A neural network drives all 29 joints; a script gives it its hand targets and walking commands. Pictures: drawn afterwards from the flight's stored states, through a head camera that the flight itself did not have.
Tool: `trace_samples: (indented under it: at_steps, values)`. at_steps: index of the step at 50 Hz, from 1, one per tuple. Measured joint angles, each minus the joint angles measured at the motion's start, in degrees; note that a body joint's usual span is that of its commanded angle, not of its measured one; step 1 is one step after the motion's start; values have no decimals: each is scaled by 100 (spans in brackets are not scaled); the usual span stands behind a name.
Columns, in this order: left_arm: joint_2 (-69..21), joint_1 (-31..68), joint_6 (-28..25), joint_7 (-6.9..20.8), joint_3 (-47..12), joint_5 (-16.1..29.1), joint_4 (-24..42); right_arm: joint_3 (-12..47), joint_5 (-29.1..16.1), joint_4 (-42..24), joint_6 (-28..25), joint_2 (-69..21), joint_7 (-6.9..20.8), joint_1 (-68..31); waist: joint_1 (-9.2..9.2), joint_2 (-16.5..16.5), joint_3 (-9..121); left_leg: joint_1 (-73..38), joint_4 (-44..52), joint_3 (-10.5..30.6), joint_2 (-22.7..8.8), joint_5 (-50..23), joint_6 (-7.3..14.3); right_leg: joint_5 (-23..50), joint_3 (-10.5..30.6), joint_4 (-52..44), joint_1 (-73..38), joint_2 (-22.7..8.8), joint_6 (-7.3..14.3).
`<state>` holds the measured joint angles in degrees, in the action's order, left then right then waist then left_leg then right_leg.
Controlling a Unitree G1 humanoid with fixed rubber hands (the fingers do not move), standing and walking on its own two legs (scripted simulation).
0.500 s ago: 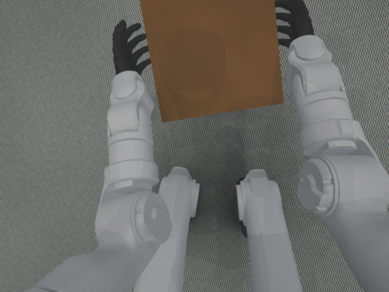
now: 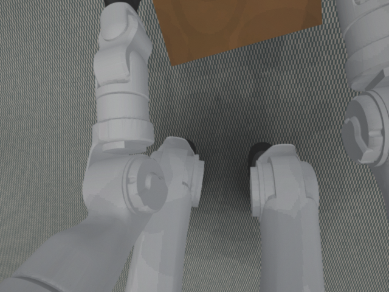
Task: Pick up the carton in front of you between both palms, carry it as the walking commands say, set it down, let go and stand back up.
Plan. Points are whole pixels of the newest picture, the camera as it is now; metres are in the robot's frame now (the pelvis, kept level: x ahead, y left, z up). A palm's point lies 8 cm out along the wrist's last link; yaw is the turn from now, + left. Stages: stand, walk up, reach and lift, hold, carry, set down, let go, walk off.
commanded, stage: set down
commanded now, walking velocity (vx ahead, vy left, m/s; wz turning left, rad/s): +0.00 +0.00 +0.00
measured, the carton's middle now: out of the picture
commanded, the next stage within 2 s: none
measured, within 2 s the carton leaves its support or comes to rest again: rests again in 0.06 s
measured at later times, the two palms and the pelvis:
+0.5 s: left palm out of the picture +0.53 +0.14 -0.18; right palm out of the picture +0.59 -0.16 -0.19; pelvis +0.00 +0.00 -0.03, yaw +1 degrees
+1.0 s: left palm out of the picture +0.54 +0.15 -0.19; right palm out of the picture +0.59 -0.16 -0.20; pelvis +0.00 +0.00 -0.04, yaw +2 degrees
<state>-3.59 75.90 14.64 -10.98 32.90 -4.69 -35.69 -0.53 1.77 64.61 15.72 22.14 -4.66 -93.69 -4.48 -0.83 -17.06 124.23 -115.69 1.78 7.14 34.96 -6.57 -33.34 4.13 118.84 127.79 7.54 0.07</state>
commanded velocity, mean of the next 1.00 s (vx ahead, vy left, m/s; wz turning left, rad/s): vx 0.00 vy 0.00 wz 0.00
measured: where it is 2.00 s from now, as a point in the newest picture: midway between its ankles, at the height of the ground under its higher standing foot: (221, 187)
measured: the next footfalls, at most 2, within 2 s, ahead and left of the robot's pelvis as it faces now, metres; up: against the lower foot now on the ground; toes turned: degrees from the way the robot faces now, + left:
none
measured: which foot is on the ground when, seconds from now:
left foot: down 0.00-1.00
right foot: down 0.00-1.00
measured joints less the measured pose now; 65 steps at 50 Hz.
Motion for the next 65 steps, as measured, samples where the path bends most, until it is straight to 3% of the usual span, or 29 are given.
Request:
trace_samples:
  at_steps: [3, 11, 22, 50, 59, 62, 65]
  values:
    - [41, 105, -17, -63, -77, 117, -66, 186, -216, 81, -41, 54, 72, -137, 14, 17, -196, -28, -181, -10, 8, 80, 6, -121, -46, 195, -43, -53, 38]
    - [131, 184, -106, -25, -163, 177, -335, 115, -160, 501, -118, 126, 183, -332, 2, -16, -258, 42, -512, -36, 27, 166, 30, -260, -101, 521, -24, -126, 53]
    - [179, 543, -95, 329, 90, -169, -663, -451, 287, 598, -199, 246, 498, -425, -35, -75, -495, 38, -691, -33, 81, 94, 12, -231, -150, 711, -57, -212, 87]
    - [389, 714, -231, 1035, 649, -706, -900, -1369, 944, 129, -327, 68, 1047, -175, 106, -97, -575, 53, -801, -91, 51, 203, 9, -363, -196, 891, -3, -351, 234]
    - [587, 866, -390, 950, 508, -676, -1366, -1212, 890, 137, -497, 161, 1116, -217, 111, -107, -798, -27, -858, -123, 16, 195, -6, -354, -198, 954, -70, -384, 235]
    - [804, 887, -507, 722, 87, -423, -1873, -828, 538, 310, -609, 341, 932, -142, 77, -126, -974, -85, -869, -130, -8, 184, 3, -339, -207, 953, -129, -396, 226]
    - [1131, 912, -734, 425, -450, 197, -2153, -358, -54, 462, -763, 633, 679, -49, 41, -187, -1207, -129, -881, -173, -73, 146, 55, -320, -224, 958, -194, -441, 233]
